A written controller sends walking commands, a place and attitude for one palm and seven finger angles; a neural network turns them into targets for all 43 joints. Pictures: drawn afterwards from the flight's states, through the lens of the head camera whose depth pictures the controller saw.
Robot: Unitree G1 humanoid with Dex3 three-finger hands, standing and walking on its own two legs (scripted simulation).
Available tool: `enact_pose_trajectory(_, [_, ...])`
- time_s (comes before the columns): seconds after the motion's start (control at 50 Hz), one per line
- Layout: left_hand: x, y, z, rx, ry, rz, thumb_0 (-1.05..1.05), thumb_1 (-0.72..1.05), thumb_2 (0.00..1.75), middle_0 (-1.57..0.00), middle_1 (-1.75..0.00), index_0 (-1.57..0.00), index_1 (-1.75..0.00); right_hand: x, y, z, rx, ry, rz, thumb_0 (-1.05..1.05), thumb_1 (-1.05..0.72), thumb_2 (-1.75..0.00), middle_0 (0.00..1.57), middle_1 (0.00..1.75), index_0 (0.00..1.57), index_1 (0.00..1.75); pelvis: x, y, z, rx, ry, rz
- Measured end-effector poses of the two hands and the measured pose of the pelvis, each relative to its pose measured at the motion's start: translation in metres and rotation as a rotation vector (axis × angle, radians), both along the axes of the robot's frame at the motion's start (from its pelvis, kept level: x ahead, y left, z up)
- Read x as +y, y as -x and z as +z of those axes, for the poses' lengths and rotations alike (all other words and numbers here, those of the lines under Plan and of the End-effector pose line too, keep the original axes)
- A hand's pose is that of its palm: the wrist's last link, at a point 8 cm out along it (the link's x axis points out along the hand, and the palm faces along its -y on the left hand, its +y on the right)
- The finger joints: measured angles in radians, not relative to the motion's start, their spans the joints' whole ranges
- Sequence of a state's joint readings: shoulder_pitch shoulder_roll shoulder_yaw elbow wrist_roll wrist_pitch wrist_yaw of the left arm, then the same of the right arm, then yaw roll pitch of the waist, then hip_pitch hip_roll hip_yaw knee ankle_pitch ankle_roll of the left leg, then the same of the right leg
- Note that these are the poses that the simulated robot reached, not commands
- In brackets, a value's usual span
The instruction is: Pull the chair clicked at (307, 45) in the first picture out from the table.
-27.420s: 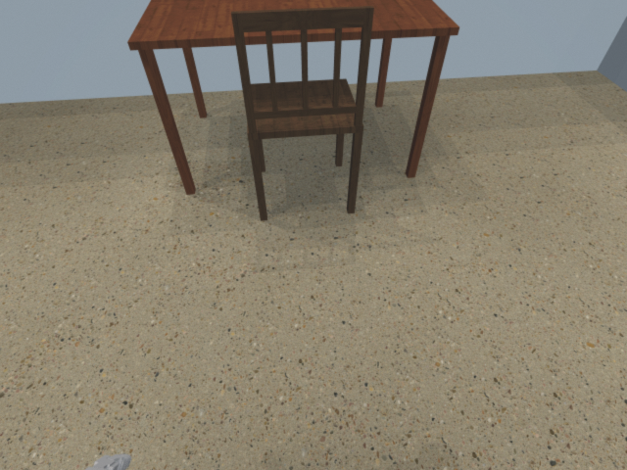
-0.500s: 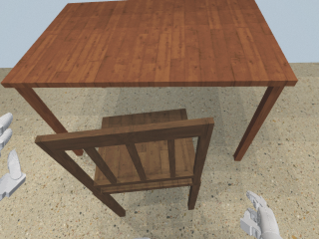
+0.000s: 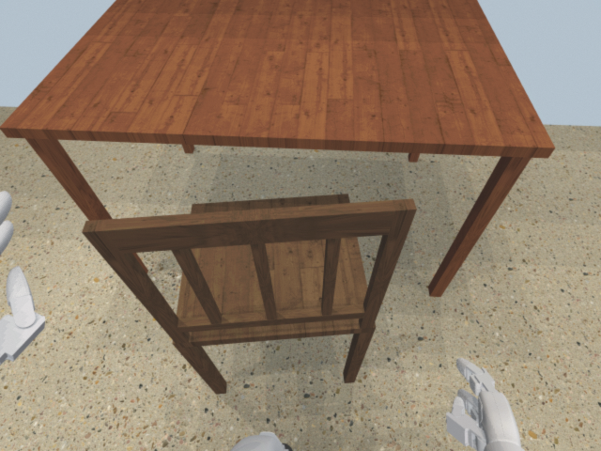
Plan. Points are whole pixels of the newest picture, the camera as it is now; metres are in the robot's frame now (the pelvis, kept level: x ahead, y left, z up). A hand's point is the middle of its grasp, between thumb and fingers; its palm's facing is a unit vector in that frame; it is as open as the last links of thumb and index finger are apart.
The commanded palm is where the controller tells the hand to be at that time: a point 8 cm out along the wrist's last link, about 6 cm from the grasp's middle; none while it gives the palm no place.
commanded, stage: step back with the hand held close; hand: left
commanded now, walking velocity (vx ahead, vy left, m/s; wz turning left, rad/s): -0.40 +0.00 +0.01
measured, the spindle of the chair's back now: (265, 283) +0.38 +0.10 -0.08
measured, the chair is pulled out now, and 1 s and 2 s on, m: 0.13 0.13 0.13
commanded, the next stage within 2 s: stop stepping back and stand still in 0.76 s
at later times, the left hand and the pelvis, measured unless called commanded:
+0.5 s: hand (23, 356) +0.17 +0.25 +0.17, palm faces +0.36 -0.78 -0.51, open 7.4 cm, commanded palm +0.09 +0.30 +0.19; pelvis -0.04 +0.00 +0.00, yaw +1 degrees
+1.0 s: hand out of the picture +0.05 +0.27 +0.17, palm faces +0.44 -0.77 -0.46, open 7.4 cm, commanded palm -0.01 +0.31 +0.19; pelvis -0.14 +0.00 +0.00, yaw +2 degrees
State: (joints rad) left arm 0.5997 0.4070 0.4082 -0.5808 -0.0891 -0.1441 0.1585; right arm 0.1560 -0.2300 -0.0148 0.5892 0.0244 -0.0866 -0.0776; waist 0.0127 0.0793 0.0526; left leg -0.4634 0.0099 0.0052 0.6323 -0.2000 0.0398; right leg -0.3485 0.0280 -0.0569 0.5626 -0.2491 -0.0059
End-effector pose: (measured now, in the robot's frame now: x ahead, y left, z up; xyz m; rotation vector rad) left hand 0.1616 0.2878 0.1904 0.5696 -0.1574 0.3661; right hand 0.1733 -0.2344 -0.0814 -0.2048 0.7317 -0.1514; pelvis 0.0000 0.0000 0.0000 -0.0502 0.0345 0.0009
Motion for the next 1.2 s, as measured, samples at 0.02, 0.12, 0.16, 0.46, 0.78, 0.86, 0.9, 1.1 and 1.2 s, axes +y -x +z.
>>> enact_pose_trajectory(0.02, [0.000,0.000,-0.001,-0.008,0.006,-0.009,0.01,0.89,0.90,-0.21,-0.31,-0.21,-0.30,-0.001,0.002,0.000,0.005,0.006,-0.005,0.01,-0.90,-0.90,0.20,0.30,0.21,0.30,0.001,0.001,-0.001,-0.002,0.000,0.001])
enact_pose_trajectory(0.12, [0.002,-0.001,0.005,-0.023,-0.036,-0.035,0.01,0.88,0.90,-0.21,-0.31,-0.22,-0.31,-0.001,0.008,0.003,0.010,0.025,-0.014,0.01,-0.90,-0.90,0.20,0.30,0.21,0.30,0.000,0.006,0.000,0.004,-0.015,-0.007])
enact_pose_trajectory(0.16, [0.001,0.000,0.009,-0.026,-0.062,-0.036,0.02,0.88,0.90,-0.21,-0.31,-0.22,-0.31,0.000,0.010,0.003,0.003,0.017,-0.006,0.01,-0.90,-0.90,0.20,0.30,0.21,0.30,-0.002,0.008,0.001,0.008,-0.019,-0.007])
enact_pose_trajectory(0.46, [-0.009,0.025,0.003,-0.022,-0.027,-0.044,0.01,0.88,0.90,-0.21,-0.31,-0.22,-0.31,-0.016,0.039,0.004,0.048,0.029,-0.053,0.01,-0.90,-0.90,0.20,0.30,0.21,0.30,-0.006,0.032,0.003,0.019,-0.044,0.020])
enact_pose_trajectory(0.78, [-0.004,0.103,0.007,-0.030,-0.030,-0.012,0.01,0.88,0.90,-0.21,-0.31,-0.22,-0.31,0.002,0.097,0.002,0.051,-0.013,-0.016,0.01,-0.91,-0.90,0.20,0.30,0.21,0.30,-0.007,0.097,0.005,-0.014,-0.062,0.024])
enact_pose_trajectory(0.86, [0.012,0.124,-0.005,-0.054,-0.013,-0.004,0.01,0.88,0.90,-0.21,-0.31,-0.22,-0.31,0.005,0.118,0.005,0.036,0.049,-0.001,0.01,-0.90,-0.90,0.20,0.30,0.21,0.30,0.003,0.117,-0.002,-0.008,-0.037,0.053])
enact_pose_trajectory(0.9, [0.018,0.133,-0.007,-0.069,-0.005,0.005,0.01,0.88,0.90,-0.21,-0.31,-0.22,-0.31,0.008,0.130,0.007,0.040,0.057,0.000,0.01,-0.90,-0.90,0.20,0.30,0.21,0.30,0.003,0.127,-0.002,-0.018,-0.031,0.048])
enact_pose_trajectory(1.1, [0.017,0.172,0.004,-0.120,-0.032,0.004,0.01,0.89,0.90,-0.21,-0.31,-0.21,-0.30,0.011,0.179,0.000,0.015,0.005,0.029,0.01,-0.90,-0.90,0.20,0.30,0.21,0.30,0.003,0.159,-0.007,-0.069,0.013,0.033])
enact_pose_trajectory(1.2, [0.026,0.177,-0.013,-0.109,0.048,-0.008,0.01,0.89,0.90,-0.21,-0.31,-0.21,-0.30,0.004,0.204,0.004,0.032,0.046,-0.032,0.01,-0.90,-0.90,0.20,0.30,0.21,0.30,0.014,0.168,-0.007,-0.081,0.008,0.032])
